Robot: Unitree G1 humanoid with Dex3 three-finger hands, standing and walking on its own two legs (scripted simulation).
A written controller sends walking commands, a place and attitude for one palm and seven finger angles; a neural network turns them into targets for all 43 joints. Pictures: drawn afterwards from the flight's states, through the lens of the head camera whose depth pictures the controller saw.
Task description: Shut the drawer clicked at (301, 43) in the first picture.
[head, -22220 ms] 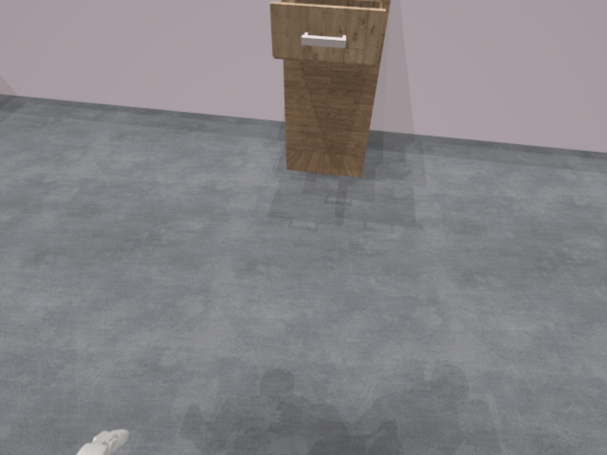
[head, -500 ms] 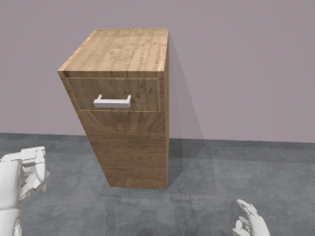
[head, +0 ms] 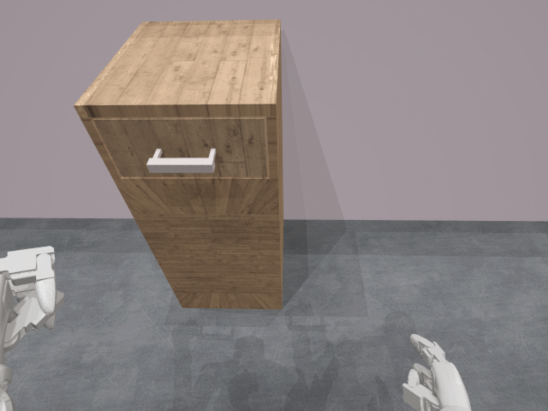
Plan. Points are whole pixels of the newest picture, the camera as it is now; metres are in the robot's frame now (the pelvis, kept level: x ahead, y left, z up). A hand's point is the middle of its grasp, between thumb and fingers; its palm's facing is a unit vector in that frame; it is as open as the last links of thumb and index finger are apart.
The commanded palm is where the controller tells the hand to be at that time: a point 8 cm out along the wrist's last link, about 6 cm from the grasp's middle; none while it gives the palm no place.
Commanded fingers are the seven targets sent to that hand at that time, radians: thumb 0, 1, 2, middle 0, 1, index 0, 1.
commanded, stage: step back with the hand held close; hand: left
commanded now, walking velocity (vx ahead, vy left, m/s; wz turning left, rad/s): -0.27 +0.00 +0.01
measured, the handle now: (183, 159) +0.59 +0.24 +0.02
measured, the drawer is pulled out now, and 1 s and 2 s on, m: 0.00 0.00 0.00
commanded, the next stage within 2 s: stop stepping back and stand still in 1.02 s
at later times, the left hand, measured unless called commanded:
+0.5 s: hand out of the picture +0.10 +0.26 +0.15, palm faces +0.38 -0.81 -0.45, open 3.3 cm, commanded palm +0.05 +0.30 +0.17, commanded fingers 0.00 0.90 0.90 -1.40 -1.60 -1.40 -1.60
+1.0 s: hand out of the picture +0.03 +0.26 +0.16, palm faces +0.29 -0.86 -0.42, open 3.3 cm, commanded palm -0.03 +0.31 +0.17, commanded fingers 0.00 0.90 0.90 -1.40 -1.60 -1.40 -1.60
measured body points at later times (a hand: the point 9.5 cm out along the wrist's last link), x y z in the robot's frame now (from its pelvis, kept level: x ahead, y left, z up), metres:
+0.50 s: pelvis -0.08 +0.02 -0.01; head -0.07 +0.02 +0.44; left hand +0.07 +0.30 +0.18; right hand +0.10 -0.21 -0.08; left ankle +0.00 +0.11 -0.74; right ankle -0.02 -0.12 -0.74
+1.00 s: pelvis -0.17 +0.03 -0.02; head -0.14 +0.05 +0.43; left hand +0.01 +0.30 +0.18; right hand +0.00 -0.19 -0.10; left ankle -0.01 +0.10 -0.74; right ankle -0.26 -0.10 -0.74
